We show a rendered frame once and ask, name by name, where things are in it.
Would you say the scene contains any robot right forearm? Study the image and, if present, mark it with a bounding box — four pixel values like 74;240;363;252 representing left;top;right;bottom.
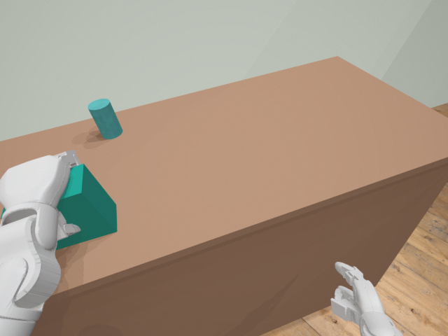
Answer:
359;311;403;336

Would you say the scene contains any robot left hand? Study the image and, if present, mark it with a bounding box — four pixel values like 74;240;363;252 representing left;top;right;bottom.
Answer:
0;150;81;241

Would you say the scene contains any robot left forearm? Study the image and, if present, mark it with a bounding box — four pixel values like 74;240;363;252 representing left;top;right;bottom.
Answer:
0;202;61;336

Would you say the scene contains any sponge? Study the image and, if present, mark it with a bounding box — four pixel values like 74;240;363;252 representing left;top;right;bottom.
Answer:
1;164;117;250

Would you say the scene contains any robot right hand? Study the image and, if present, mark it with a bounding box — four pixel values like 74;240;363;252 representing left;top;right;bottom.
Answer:
330;262;385;326

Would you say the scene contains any table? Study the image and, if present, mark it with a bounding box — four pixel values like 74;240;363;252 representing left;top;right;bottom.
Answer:
0;56;448;336

